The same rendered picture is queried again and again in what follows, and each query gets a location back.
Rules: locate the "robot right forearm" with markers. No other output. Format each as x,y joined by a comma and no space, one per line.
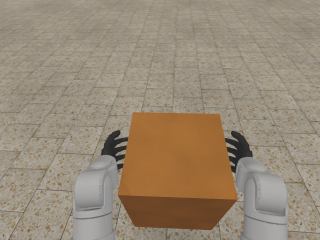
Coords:
265,201

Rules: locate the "robot right hand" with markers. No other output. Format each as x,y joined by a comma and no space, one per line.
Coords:
242,149

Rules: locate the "robot left forearm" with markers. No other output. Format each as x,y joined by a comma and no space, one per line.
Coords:
93,200

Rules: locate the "robot left hand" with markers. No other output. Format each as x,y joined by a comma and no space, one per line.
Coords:
110,144

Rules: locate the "carton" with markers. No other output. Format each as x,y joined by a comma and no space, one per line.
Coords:
176,172

